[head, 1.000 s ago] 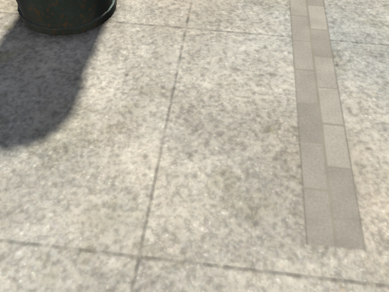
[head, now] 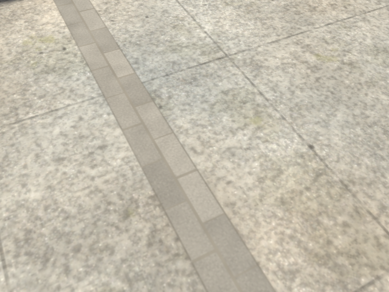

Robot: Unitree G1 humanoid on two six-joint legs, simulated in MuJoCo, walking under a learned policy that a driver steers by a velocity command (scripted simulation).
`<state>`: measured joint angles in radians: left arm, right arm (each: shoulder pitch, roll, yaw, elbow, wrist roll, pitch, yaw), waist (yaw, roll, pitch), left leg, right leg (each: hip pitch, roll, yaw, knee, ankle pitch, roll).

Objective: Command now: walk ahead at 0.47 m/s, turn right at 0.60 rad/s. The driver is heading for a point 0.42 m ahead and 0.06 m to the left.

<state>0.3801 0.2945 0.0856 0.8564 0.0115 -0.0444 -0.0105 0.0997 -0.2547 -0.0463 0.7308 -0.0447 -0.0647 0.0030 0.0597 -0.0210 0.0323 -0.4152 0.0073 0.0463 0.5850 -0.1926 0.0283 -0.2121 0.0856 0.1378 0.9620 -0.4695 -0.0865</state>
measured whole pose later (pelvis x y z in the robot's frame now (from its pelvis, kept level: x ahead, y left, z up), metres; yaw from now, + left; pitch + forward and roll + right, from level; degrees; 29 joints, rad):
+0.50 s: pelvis +0.25 -0.04 -0.01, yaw -16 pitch +2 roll +1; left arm 0.03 0.24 0.03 0.72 0.05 -0.04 -0.04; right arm 0.40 -0.23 -0.03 0.89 0.01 -0.04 -0.01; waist -0.06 -0.01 0.09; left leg -0.14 0.08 0.17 0.96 -0.50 -0.01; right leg -0.48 0.05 -0.09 0.60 -0.13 -0.13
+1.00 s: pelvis +0.37 -0.06 +0.02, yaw -17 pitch -1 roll -1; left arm 0.24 0.20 0.00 0.96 0.01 -0.02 0.02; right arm 0.26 -0.19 -0.01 0.95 -0.01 0.00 -0.03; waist 0.01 -0.01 0.01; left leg -0.21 0.02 0.03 0.45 -0.22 0.01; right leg -0.14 0.08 -0.05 0.38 -0.23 -0.07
